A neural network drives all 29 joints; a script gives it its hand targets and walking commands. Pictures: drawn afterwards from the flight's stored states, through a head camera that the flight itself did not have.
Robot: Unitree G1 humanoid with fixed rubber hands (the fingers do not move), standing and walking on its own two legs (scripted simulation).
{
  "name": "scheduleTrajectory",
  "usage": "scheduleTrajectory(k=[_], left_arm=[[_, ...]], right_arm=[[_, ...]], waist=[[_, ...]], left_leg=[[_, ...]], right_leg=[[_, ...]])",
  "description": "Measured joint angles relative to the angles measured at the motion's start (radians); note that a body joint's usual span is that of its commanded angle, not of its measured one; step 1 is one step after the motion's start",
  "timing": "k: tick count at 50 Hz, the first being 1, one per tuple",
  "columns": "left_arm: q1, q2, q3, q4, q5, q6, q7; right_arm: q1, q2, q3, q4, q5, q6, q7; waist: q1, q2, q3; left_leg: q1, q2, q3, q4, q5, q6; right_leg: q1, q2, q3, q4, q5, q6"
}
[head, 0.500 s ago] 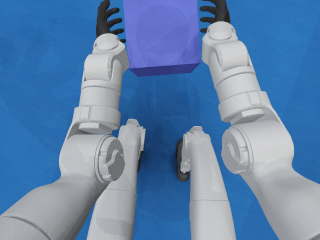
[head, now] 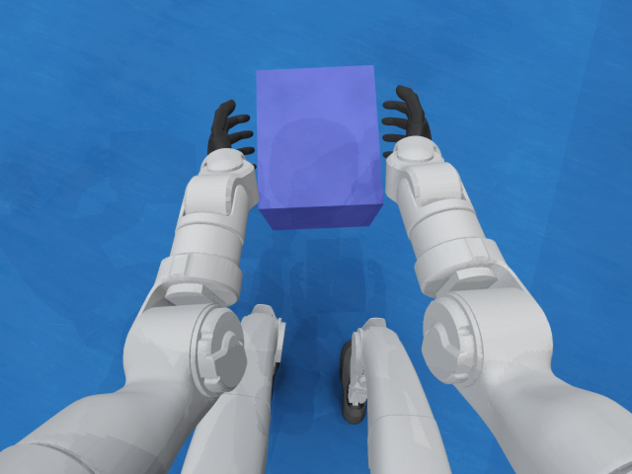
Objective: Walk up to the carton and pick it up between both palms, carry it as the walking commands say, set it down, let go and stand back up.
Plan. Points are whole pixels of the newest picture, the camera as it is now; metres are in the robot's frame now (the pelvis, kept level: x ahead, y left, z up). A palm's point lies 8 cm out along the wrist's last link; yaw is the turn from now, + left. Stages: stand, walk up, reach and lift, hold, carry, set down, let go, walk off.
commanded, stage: reach and lift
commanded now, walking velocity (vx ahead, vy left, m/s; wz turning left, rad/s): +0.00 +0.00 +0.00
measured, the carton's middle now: (318, 156) +0.50 +0.05 -0.07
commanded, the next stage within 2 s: none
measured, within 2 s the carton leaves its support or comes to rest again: neither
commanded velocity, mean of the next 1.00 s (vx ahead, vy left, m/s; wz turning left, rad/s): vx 0.00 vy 0.00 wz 0.00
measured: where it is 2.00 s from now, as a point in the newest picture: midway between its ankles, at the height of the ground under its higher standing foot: (307, 389)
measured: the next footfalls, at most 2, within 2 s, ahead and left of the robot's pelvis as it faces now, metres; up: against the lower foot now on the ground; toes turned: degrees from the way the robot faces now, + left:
none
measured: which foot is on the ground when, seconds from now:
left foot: down 0.00-1.00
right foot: down 0.00-1.00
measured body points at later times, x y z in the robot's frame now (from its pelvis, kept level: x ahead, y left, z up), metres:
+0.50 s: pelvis +0.08 +0.00 +0.07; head +0.13 +0.02 +0.52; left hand +0.43 +0.17 +0.07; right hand +0.47 -0.07 +0.09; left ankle +0.15 +0.14 -0.63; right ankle +0.14 -0.10 -0.63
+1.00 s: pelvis +0.09 +0.00 +0.09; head +0.07 +0.01 +0.54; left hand +0.41 +0.17 +0.13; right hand +0.45 -0.07 +0.15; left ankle +0.15 +0.14 -0.63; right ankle +0.14 -0.10 -0.63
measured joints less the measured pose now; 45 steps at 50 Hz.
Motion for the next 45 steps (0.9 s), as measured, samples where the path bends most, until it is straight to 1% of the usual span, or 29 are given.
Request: scheduleTrajectory(k=[5, 6, 7, 11, 13, 14, 16, 18, 20, 22, 23, 27, 29, 37, 42, 45], left_arm=[[0.105, -0.043, 0.032, 0.046, 0.038, -0.001, -0.004], [0.116, -0.050, 0.045, 0.053, 0.054, -0.003, -0.012], [0.122, -0.056, 0.062, 0.056, 0.072, -0.004, -0.022], [0.155, -0.061, 0.067, 0.043, 0.086, -0.003, -0.033], [0.171, -0.065, 0.067, 0.043, 0.103, -0.003, -0.046], [0.179, -0.067, 0.072, 0.043, 0.113, -0.003, -0.054], [0.205, -0.073, 0.075, 0.032, 0.122, -0.003, -0.067], [0.240, -0.081, 0.075, 0.004, 0.122, -0.004, -0.081], [0.292, -0.090, 0.062, -0.045, 0.122, -0.004, -0.118], [0.336, -0.102, 0.053, -0.082, 0.122, -0.003, -0.144], [0.357, -0.111, 0.049, -0.104, 0.123, 0.002, -0.149], [0.438, -0.137, -0.007, -0.215, 0.123, 0.029, -0.143], [0.464, -0.144, -0.022, -0.246, 0.123, 0.033, -0.138], [0.505, -0.150, -0.053, -0.313, 0.123, 0.116, -0.130], [0.506, -0.151, -0.055, -0.325, 0.123, 0.159, -0.131], [0.506, -0.151, -0.058, -0.322, 0.123, 0.181, -0.121]], right_arm=[[0.103, 0.038, -0.058, 0.058, -0.059, -0.008, 0.022], [0.114, 0.044, -0.074, 0.066, -0.077, -0.011, 0.029], [0.121, 0.050, -0.089, 0.071, -0.092, -0.012, 0.034], [0.148, 0.073, -0.113, 0.071, -0.125, -0.023, 0.039], [0.163, 0.083, -0.133, 0.071, -0.148, -0.026, 0.049], [0.172, 0.086, -0.145, 0.071, -0.158, -0.028, 0.059], [0.203, 0.092, -0.152, 0.050, -0.173, -0.026, 0.097], [0.246, 0.095, -0.152, 0.013, -0.176, -0.025, 0.153], [0.301, 0.108, -0.152, -0.048, -0.177, -0.023, 0.193], [0.350, 0.121, -0.152, -0.095, -0.177, -0.021, 0.210], [0.372, 0.128, -0.152, -0.118, -0.177, -0.017, 0.215], [0.455, 0.163, -0.122, -0.240, -0.178, 0.014, 0.213], [0.483, 0.179, -0.112, -0.283, -0.177, 0.024, 0.207], [0.524, 0.207, -0.097, -0.352, -0.177, 0.105, 0.194], [0.526, 0.208, -0.095, -0.358, -0.177, 0.145, 0.193], [0.526, 0.208, -0.095, -0.359, -0.177, 0.170, 0.191]], waist=[[0.002, -0.006, -0.184], [0.003, -0.006, -0.205], [0.004, -0.006, -0.218], [0.004, -0.006, -0.246], [0.004, -0.005, -0.262], [0.004, -0.005, -0.267], [0.004, -0.004, -0.274], [0.004, -0.004, -0.276], [0.004, -0.002, -0.276], [0.005, 0.003, -0.276], [0.005, 0.005, -0.274], [0.005, 0.007, -0.261], [0.006, 0.007, -0.261], [0.006, 0.011, -0.255], [0.006, 0.015, -0.255], [0.006, 0.015, -0.255]], left_leg=[[0.018, 0.000, -0.001, -0.069, 0.001, 0.001], [0.030, 0.000, -0.001, -0.083, 0.001, 0.002], [0.046, 0.000, -0.001, -0.097, 0.001, 0.002], [0.121, 0.000, -0.003, -0.159, 0.007, 0.003], [0.152, 0.000, -0.003, -0.189, 0.009, 0.003], [0.167, 0.000, -0.003, -0.204, 0.010, 0.003], [0.200, 0.000, -0.004, -0.235, 0.013, 0.004], [0.233, 0.000, -0.004, -0.267, 0.018, 0.004], [0.268, 0.000, -0.004, -0.303, 0.025, 0.005], [0.300, 0.000, -0.004, -0.335, 0.032, 0.006], [0.317, 0.000, -0.004, -0.348, 0.033, 0.007], [0.383, 0.000, -0.004, -0.388, 0.034, 0.008], [0.413, 0.000, -0.004, -0.405, 0.033, 0.008], [0.532, 0.000, -0.004, -0.452, 0.029, 0.008], [0.589, 0.000, -0.004, -0.468, 0.028, 0.009], [0.615, 0.000, -0.005, -0.473, 0.029, 0.009]], right_leg=[[0.020, -0.002, 0.000, -0.071, 0.001, 0.000], [0.032, -0.002, 0.001, -0.085, 0.001, 0.000], [0.048, -0.003, 0.001, -0.099, 0.001, 0.000], [0.124, -0.005, 0.001, -0.162, 0.006, 0.000], [0.156, -0.006, 0.001, -0.193, 0.008, 0.000], [0.172, -0.006, 0.001, -0.208, 0.009, 0.000], [0.205, -0.007, 0.002, -0.240, 0.013, 0.000], [0.239, -0.008, 0.002, -0.273, 0.018, 0.000], [0.275, -0.010, 0.003, -0.310, 0.025, 0.000], [0.308, -0.011, 0.003, -0.344, 0.032, 0.000], [0.325, -0.011, 0.003, -0.358, 0.034, 0.000], [0.392, -0.012, 0.004, -0.400, 0.035, 0.000], [0.423, -0.013, 0.004, -0.416, 0.035, 0.000], [0.543, -0.015, 0.004, -0.464, 0.031, 0.000], [0.600, -0.015, 0.005, -0.481, 0.030, 0.000], [0.626, -0.016, 0.005, -0.486, 0.030, 0.000]])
